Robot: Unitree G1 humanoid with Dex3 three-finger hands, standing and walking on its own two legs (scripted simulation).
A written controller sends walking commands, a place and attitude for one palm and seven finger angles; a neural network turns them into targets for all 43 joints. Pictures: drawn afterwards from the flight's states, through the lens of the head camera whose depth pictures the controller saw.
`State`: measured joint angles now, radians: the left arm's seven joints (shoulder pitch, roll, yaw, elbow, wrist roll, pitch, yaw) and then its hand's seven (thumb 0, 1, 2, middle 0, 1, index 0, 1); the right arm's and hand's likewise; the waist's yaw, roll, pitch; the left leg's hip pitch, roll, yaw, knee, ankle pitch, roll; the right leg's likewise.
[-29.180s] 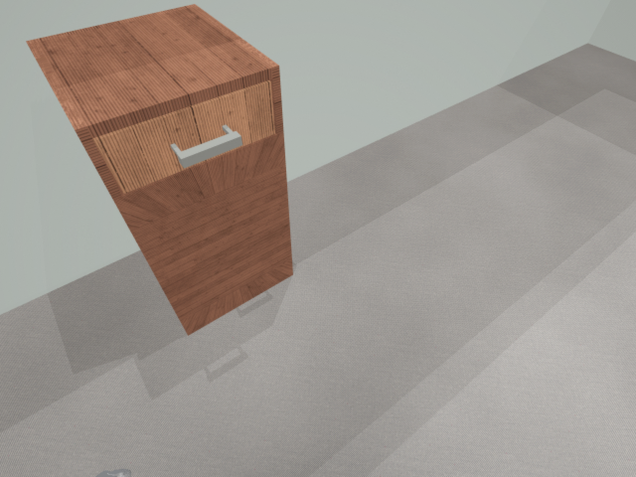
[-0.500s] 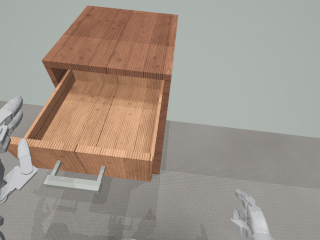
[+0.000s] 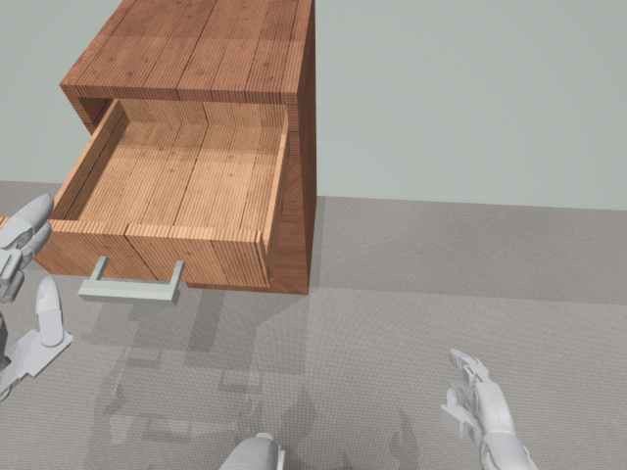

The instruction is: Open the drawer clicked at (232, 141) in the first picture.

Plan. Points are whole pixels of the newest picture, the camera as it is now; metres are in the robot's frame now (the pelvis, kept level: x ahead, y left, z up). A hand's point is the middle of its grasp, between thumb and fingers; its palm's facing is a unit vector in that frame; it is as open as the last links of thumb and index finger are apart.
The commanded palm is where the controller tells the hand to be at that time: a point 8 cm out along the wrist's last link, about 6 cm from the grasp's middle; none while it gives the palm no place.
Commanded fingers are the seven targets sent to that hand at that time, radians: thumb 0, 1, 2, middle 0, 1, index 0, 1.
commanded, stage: step back with the hand held close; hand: left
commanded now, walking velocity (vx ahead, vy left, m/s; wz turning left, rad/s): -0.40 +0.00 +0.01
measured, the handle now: (135, 279) +0.37 +0.30 -0.04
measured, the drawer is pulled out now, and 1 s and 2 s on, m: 0.30 0.30 0.30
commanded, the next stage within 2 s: stop stepping back and stand still in 0.08 s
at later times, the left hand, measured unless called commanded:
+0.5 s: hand out of the picture +0.05 +0.23 +0.18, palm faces +0.47 -0.75 -0.47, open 7.4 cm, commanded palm +0.00 +0.27 +0.18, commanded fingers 0.00 0.90 0.90 -0.20 -0.30 -0.20 -0.30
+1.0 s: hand out of the picture +0.03 +0.22 +0.15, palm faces +0.45 -0.77 -0.46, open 7.4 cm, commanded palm -0.04 +0.25 +0.18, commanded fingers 0.00 0.90 0.90 -0.20 -0.30 -0.20 -0.30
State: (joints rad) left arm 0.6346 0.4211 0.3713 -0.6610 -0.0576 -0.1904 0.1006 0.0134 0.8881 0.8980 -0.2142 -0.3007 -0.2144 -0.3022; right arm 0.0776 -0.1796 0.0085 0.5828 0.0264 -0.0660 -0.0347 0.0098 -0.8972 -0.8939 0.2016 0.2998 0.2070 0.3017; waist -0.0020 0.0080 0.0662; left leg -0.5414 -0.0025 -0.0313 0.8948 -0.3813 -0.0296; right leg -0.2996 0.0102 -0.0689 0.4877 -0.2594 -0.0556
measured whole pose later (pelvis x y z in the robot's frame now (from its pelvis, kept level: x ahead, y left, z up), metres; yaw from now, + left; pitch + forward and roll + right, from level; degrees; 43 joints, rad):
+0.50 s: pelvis -0.11 -0.02 -0.01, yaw +4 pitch -1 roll +1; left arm 0.64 0.40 0.40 -0.61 -0.03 -0.20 0.16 0.01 0.89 0.90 -0.21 -0.30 -0.21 -0.30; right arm 0.23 -0.17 0.03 0.61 0.02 -0.09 -0.05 0.01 -0.90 -0.89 0.20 0.30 0.20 0.30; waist 0.00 -0.01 -0.02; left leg -0.23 0.02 0.00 0.57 -0.37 0.00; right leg -0.33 0.00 -0.10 0.53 -0.19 -0.05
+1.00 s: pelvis -0.15 -0.04 -0.01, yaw +5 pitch +0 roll -1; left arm 0.56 0.36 0.37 -0.51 -0.03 -0.18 0.15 0.01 0.89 0.90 -0.21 -0.30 -0.21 -0.30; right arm 0.22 -0.21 0.01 0.66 0.01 -0.09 -0.05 0.01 -0.90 -0.89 0.20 0.30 0.20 0.30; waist -0.02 0.03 0.01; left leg -0.32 0.03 0.02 0.69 -0.38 0.01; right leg -0.28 0.00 -0.12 0.56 -0.27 -0.04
